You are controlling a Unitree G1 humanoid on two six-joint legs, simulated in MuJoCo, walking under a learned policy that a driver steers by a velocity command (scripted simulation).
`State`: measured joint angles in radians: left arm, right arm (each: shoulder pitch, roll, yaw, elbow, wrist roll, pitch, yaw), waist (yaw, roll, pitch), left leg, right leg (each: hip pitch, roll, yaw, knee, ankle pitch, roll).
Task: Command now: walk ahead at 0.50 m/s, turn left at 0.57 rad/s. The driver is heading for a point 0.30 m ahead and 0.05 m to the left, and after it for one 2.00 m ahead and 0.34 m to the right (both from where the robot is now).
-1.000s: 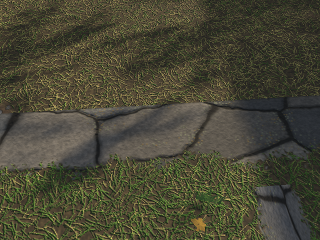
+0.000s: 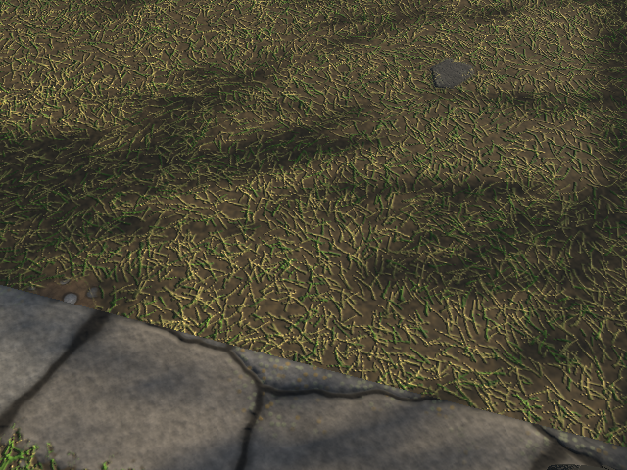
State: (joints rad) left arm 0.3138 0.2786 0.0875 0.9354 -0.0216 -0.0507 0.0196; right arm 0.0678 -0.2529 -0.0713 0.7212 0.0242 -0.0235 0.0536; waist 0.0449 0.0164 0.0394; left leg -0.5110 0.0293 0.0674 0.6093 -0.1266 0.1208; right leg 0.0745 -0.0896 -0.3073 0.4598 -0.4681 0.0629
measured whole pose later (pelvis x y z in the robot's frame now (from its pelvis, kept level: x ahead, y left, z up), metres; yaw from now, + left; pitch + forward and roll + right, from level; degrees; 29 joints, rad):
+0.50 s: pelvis +0.24 +0.01 +0.01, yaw +1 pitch +2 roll +2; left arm 0.14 0.27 0.06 0.81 0.01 -0.08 -0.05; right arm 0.19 -0.26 -0.06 0.82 -0.01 -0.02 -0.04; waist -0.01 -0.03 0.02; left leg -0.11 -0.07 0.09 0.54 -0.42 0.06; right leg -0.47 0.00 -0.02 0.53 -0.06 -0.05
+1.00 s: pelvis +0.31 +0.05 +0.02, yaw -16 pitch +3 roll -1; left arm 0.15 0.33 0.09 0.67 -0.01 0.03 0.03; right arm 0.21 -0.27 -0.07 0.76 -0.03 -0.01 -0.03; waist -0.01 -0.04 0.01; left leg -0.31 0.00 -0.05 0.50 -0.24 0.00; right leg -0.53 0.14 0.16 0.94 -0.45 0.02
